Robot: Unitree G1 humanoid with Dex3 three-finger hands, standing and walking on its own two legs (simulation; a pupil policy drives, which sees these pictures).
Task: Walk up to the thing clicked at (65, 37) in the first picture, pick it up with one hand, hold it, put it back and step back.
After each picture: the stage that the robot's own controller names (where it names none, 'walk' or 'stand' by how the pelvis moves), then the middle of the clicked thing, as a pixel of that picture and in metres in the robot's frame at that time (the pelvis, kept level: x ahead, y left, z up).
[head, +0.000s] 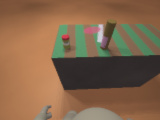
stand; (66, 41) +0.63 +0.26 +0.05
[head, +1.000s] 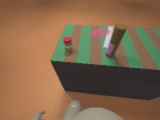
walk; (68, 44) +0.56 +0.25 +0.06
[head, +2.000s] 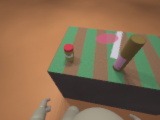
stand; (69, 52) +0.45 +0.19 +0.08
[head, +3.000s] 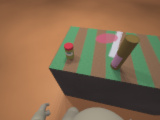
stand; (69, 51) +0.48 +0.20 +0.06
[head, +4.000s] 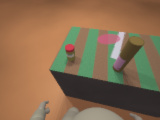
stand; (70, 52) +0.46 +0.18 +0.06
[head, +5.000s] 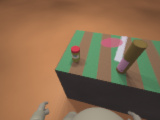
stand; (75, 54) +0.48 +0.15 +0.06
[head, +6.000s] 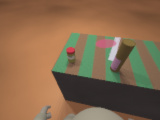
stand; (71, 55) +0.49 +0.18 +0.05
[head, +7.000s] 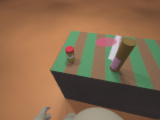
stand; (70, 54) +0.48 +0.19 +0.05
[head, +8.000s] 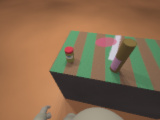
stand; (69, 54) +0.47 +0.19 +0.05
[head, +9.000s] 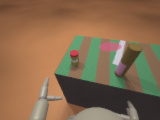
rise first; (74, 58) +0.46 +0.17 +0.05
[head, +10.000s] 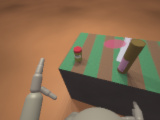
go down; (78, 54) +0.50 +0.16 +0.05
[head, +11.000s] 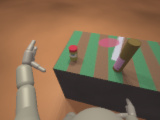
go down; (73, 53) +0.50 +0.16 +0.06
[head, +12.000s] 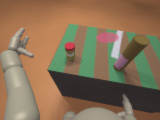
go down; (70, 51) +0.47 +0.15 +0.07
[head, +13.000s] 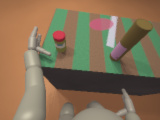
close in; (60, 42) +0.48 +0.17 +0.11
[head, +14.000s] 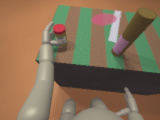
close; (60, 35) +0.52 +0.17 +0.13
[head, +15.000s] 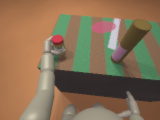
lift; (59, 45) +0.47 +0.19 +0.11
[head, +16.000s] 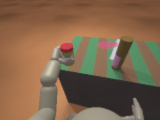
lift; (67, 54) +0.33 +0.15 +0.23
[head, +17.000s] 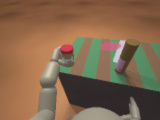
hold; (67, 56) +0.32 +0.16 +0.22
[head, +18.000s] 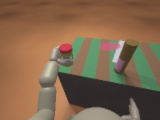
hold; (66, 55) +0.33 +0.16 +0.22
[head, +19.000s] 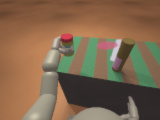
crouch; (67, 45) +0.39 +0.16 +0.25
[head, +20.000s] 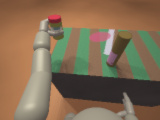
lower; (56, 27) +0.50 +0.18 +0.26
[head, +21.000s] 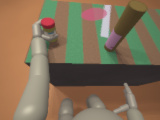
lower; (50, 30) +0.55 +0.18 +0.13
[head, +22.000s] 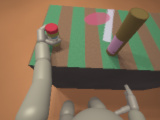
lower; (53, 35) +0.52 +0.18 +0.12
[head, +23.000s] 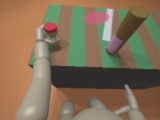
lower; (52, 34) +0.53 +0.18 +0.12
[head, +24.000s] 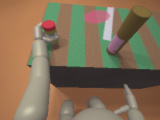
lower; (51, 33) +0.53 +0.19 +0.13
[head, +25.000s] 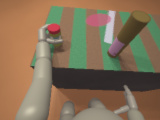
open; (55, 35) +0.53 +0.17 +0.12
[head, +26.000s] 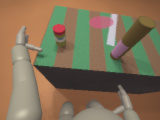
sink last; (60, 36) +0.52 +0.16 +0.11
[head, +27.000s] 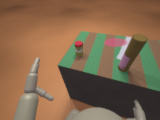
sink last; (78, 48) +0.54 +0.17 +0.09
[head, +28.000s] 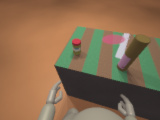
stand; (76, 47) +0.53 +0.16 +0.08
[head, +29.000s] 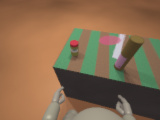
stand; (74, 48) +0.53 +0.17 +0.07
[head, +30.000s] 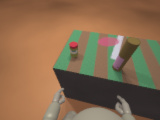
stand; (73, 49) +0.53 +0.17 +0.06
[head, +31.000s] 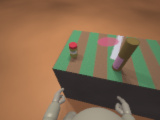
stand; (73, 50) +0.53 +0.17 +0.06
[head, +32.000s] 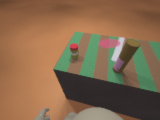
walk; (74, 51) +0.53 +0.17 +0.06
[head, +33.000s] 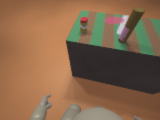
walk; (83, 25) +0.78 +0.13 +0.08
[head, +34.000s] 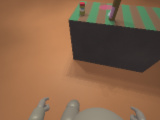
walk; (82, 8) +1.14 +0.20 +0.08
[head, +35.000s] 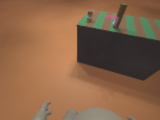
stand; (89, 16) +1.21 +0.10 +0.06
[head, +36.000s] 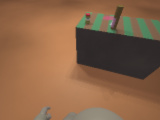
stand; (87, 18) +1.21 +0.11 +0.05
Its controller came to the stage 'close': yes
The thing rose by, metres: 0.20
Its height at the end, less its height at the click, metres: +0.00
